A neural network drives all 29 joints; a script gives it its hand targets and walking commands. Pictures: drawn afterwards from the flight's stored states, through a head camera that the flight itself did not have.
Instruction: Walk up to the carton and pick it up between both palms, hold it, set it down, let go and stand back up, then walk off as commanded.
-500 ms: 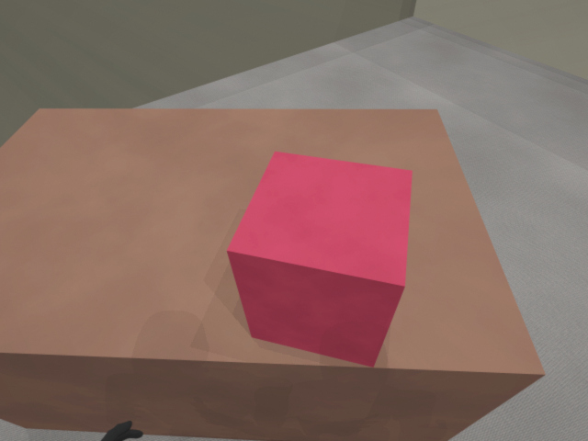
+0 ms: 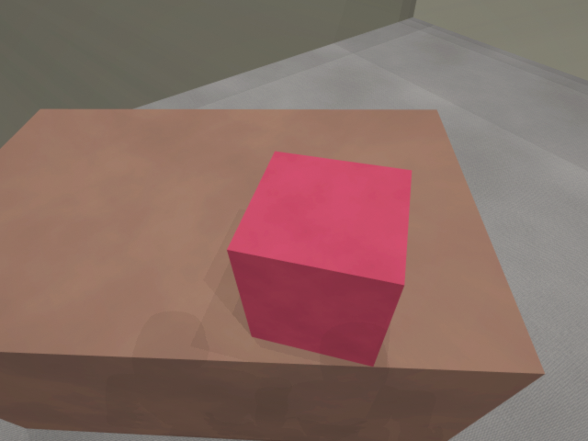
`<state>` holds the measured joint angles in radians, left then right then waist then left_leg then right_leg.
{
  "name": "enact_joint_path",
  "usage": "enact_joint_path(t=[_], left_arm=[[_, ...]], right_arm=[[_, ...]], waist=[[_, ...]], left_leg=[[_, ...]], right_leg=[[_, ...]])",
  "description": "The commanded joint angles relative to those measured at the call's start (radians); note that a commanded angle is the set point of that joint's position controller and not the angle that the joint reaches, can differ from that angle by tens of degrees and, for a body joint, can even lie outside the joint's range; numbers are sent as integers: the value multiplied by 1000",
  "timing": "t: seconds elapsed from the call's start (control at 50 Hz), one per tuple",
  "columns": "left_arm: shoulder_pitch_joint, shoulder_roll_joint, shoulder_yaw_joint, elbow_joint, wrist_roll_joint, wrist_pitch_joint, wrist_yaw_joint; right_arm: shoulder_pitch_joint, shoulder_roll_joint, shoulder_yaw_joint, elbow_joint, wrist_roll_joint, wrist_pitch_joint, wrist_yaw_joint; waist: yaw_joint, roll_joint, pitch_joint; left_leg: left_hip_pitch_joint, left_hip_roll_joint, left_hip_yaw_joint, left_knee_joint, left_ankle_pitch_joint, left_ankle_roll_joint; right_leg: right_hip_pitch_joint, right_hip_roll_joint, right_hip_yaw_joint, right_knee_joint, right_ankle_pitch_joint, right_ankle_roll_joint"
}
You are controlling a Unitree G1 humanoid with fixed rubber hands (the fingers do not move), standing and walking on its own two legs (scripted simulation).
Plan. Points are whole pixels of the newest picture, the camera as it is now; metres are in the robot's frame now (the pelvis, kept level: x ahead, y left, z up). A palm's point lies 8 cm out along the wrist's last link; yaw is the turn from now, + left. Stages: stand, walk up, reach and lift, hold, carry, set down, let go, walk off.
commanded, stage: walk off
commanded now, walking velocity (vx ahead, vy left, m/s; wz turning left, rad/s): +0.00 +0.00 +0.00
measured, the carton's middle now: (324, 260) +0.39 -0.04 +0.01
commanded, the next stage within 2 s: none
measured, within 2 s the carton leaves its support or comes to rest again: neither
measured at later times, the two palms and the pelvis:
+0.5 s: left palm out of the picture -0.01 +0.34 -0.12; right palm out of the picture -0.07 -0.28 -0.13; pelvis -0.12 +0.03 -0.03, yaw -2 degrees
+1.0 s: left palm out of the picture -0.15 +0.25 -0.07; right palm out of the picture -0.25 -0.34 -0.16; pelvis -0.27 -0.05 -0.01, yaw -4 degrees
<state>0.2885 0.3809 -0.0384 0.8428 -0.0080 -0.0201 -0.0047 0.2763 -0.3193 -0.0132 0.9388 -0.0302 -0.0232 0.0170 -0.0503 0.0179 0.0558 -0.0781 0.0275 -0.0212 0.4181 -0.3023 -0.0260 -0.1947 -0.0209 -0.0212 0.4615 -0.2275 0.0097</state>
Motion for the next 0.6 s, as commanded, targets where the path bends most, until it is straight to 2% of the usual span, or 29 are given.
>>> enact_joint_path(t=[0.0, 0.02, 0.06, 0.1, 0.12, 0.14, 0.16, 0.18, 0.2, 0.22, 0.24, 0.28, 0.3, 0.32, 0.34, 0.36, 0.38, 0.4, 0.44, 0.48, 0.52, 0.58], left_arm=[[-103, 192, 82, -3, 20, -24, 12], [-74, 216, 130, -38, 18, 0, 25], [-43, 229, 137, -55, 12, 10, 30], [-18, 236, 140, -68, 16, 19, 32], [-13, 243, 142, -72, 17, 24, 31], [-19, 252, 145, -83, 21, 27, 32], [-39, 260, 147, -100, 26, 30, 33], [-64, 270, 148, -114, 33, 31, 36], [-88, 282, 153, -124, 41, 33, 39], [-116, 297, 158, -131, 46, 34, 41], [-158, 299, 157, -145, 45, 34, 41], [-226, 277, 150, -154, 37, 41, 31], [-193, 241, 143, -140, 33, 49, 26], [-125, 183, 132, -128, 26, 59, 26], [-82, 195, 136, -109, 18, 71, 37], [-62, 211, 145, -114, 23, 82, 42], [-61, 225, 150, -107, 24, 84, 46], [-50, 224, 150, -98, 20, 82, 44], [-26, 231, 151, -90, 13, 79, 31], [-29, 238, 150, -97, 16, 75, 23], [-51, 225, 145, -110, 18, 72, 19], [-68, 205, 139, -125, 18, 72, 12]], right_arm=[[-86, -246, -43, -33, 16, -2, -14], [-85, -298, -87, -104, 4, 16, -12], [-56, -287, -91, -113, 9, 27, -13], [-43, -283, -97, -132, 8, 38, -12], [-48, -281, -97, -141, 8, 44, -12], [-39, -278, -97, -152, 10, 49, -13], [-18, -276, -99, -157, 10, 55, -13], [-7, -271, -100, -158, 7, 62, -13], [16, -273, -104, -160, 3, 67, -11], [43, -275, -106, -162, 5, 71, -10], [88, -280, -111, -157, 6, 73, -9], [149, -293, -117, -143, 2, 66, -8], [147, -314, -121, -143, -10, 57, -9], [80, -382, -125, -175, -19, 51, -13], [4, -398, -122, -194, -13, 53, -13], [-40, -416, -122, -217, -8, 54, -16], [-94, -395, -115, -237, -10, 51, -25], [-133, -361, -106, -243, -13, 50, -33], [-152, -326, -97, -251, -12, 52, -41], [-117, -324, -105, -262, -5, 52, -42], [-74, -324, -114, -266, -2, 51, -42], [-39, -327, -125, -278, -1, 59, -35]], waist=[[54, 38, -73], [71, -11, 20], [71, 10, -48], [78, -11, -116], [83, -27, -123], [82, -60, -118], [76, -106, -105], [68, -153, -82], [60, -167, -53], [44, -186, -19], [17, -178, 3], [-25, -123, 61], [-19, 7, 74], [3, 274, 76], [38, 207, 58], [45, 197, 36], [67, 141, 89], [83, 117, 127], [85, 133, 103], [58, 134, 48], [33, 137, 20], [10, 200, 12]], left_leg=[[-68, 78, -56, -91, 237, 57], [-175, 46, -40, 62, 518, 60], [-145, 38, -12, 132, 514, 76], [-153, 21, -7, 200, 497, 83], [-168, 9, 0, 242, 420, 86], [-175, -8, 15, 307, 282, 86], [-171, -27, 25, 373, 107, 85], [-167, -59, 34, 458, -161, 79], [-155, -65, 7, 540, -278, 75], [-159, -56, -23, 586, -300, 80], [-154, -38, -51, 554, -276, 88], [-142, -1, -75, 321, -153, 96], [-183, 80, -196, 127, -41, 108], [-272, 273, -463, -67, 239, 171], [-368, 312, -465, -57, 303, 223], [-433, 340, -503, -96, 270, 255], [-475, 321, -462, -75, 224, 259], [-480, 279, -381, -38, 197, 239], [-407, 237, -306, 5, 180, 226], [-273, 236, -311, 23, 185, 238], [-172, 232, -309, 33, 211, 242], [-151, 223, -288, 25, 246, 239]], right_leg=[[113, -102, 100, -64, 283, -64], [7, -110, 134, 43, 559, -97], [22, -126, 150, 97, 626, -134], [54, -138, 163, 124, 653, -161], [47, -152, 184, 118, 639, -177], [14, -184, 215, 99, 622, -200], [-44, -222, 243, 67, 588, -223], [-118, -273, 295, 10, 534, -257], [-205, -314, 333, -27, 457, -279], [-259, -333, 343, -36, 399, -286], [-302, -324, 321, -11, 333, -267], [-361, -228, 238, 145, 220, -181], [-356, -98, 177, 334, 126, -124], [-385, 127, 111, 600, -290, -65], [-322, 160, 178, 764, -373, -57], [-297, 186, 223, 871, -379, -52], [-302, 181, 248, 930, -348, -46], [-313, 179, 247, 956, -304, -42], [-315, 178, 219, 956, -261, -25], [-345, 171, 210, 906, -268, -11], [-361, 147, 198, 768, -296, -9], [-296, 111, 163, 554, -349, -19]])
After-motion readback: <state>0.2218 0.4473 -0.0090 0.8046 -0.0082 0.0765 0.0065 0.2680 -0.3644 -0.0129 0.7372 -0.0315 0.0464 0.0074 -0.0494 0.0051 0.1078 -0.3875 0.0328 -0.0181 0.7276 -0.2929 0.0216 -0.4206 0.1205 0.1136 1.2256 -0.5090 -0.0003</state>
